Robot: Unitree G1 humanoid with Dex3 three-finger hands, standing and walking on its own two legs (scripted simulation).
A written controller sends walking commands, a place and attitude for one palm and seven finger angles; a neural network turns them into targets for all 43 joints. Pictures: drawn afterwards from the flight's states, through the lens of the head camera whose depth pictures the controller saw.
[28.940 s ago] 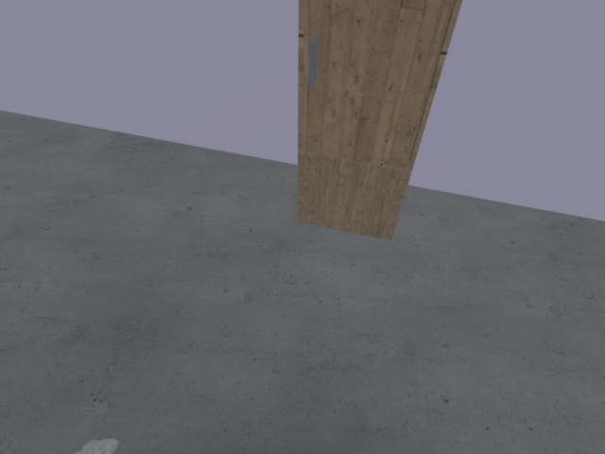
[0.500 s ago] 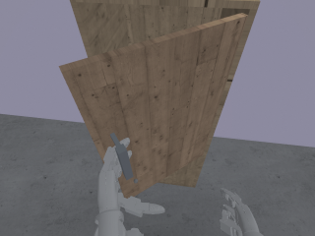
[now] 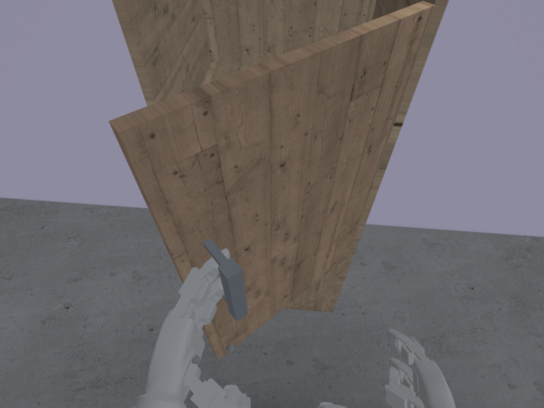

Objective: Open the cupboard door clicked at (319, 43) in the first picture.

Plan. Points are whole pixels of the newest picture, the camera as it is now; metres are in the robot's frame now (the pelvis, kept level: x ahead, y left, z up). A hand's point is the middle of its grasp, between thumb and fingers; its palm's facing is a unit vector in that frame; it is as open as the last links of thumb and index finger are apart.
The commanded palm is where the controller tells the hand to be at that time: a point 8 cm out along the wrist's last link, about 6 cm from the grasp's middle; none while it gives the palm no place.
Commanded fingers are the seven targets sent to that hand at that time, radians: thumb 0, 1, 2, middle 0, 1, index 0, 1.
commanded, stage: slide the hand sideways off the handle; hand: left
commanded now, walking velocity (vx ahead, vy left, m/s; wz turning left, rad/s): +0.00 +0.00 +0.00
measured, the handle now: (225, 281) +0.27 +0.07 +0.08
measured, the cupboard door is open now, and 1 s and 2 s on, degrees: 44 43 43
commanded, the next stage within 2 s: draw the hand back to the body in 0.64 s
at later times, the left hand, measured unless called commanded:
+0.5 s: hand (179, 380) +0.16 +0.11 +0.08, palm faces -0.05 -1.00 -0.01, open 16.1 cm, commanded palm +0.12 +0.17 +0.08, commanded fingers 0.00 -0.50 0.30 -0.15 -0.30 -0.15 -0.30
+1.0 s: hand (130, 375) +0.15 +0.15 +0.11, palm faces -0.05 -1.00 -0.05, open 16.3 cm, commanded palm +0.12 +0.21 +0.12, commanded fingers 0.00 -0.50 0.30 -0.15 -0.30 -0.15 -0.30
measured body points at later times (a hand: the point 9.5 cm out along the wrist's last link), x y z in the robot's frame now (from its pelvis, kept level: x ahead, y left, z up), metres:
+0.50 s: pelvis +0.00 -0.01 -0.01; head +0.03 -0.01 +0.44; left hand +0.15 +0.17 +0.08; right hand +0.20 -0.23 -0.06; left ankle +0.04 +0.10 -0.66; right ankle -0.01 -0.11 -0.66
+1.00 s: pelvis +0.00 +0.00 +0.00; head +0.01 +0.00 +0.45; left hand +0.15 +0.21 +0.11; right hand +0.18 -0.22 -0.05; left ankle +0.04 +0.10 -0.66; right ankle -0.01 -0.11 -0.66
